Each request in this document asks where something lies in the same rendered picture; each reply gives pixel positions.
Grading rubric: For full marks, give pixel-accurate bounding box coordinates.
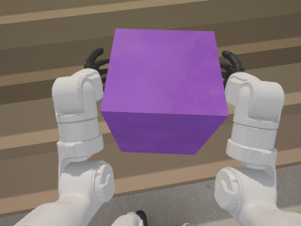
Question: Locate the robot right hand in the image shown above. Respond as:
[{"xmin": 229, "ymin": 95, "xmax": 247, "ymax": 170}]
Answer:
[{"xmin": 219, "ymin": 50, "xmax": 245, "ymax": 91}]

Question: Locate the robot left shin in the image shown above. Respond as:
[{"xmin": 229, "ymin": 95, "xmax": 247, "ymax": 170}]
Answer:
[{"xmin": 127, "ymin": 212, "xmax": 140, "ymax": 218}]

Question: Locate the robot left hand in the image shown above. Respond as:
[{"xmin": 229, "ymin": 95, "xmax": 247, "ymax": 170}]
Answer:
[{"xmin": 84, "ymin": 48, "xmax": 110, "ymax": 92}]

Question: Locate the right robot upper arm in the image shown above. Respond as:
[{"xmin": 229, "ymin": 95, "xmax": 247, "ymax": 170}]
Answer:
[{"xmin": 214, "ymin": 167, "xmax": 301, "ymax": 226}]

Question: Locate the robot left forearm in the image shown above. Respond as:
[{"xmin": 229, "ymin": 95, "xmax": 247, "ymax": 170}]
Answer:
[{"xmin": 52, "ymin": 68, "xmax": 104, "ymax": 195}]

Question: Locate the left robot upper arm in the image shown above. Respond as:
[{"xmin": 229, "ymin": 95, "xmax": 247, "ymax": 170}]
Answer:
[{"xmin": 14, "ymin": 160, "xmax": 115, "ymax": 226}]

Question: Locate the carton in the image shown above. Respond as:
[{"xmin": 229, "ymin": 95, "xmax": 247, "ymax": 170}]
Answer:
[{"xmin": 100, "ymin": 28, "xmax": 229, "ymax": 155}]

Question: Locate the robot left thigh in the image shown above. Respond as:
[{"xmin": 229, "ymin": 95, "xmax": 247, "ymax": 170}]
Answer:
[{"xmin": 111, "ymin": 214, "xmax": 144, "ymax": 226}]

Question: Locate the robot right forearm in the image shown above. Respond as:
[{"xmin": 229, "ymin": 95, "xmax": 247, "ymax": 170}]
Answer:
[{"xmin": 225, "ymin": 72, "xmax": 285, "ymax": 193}]

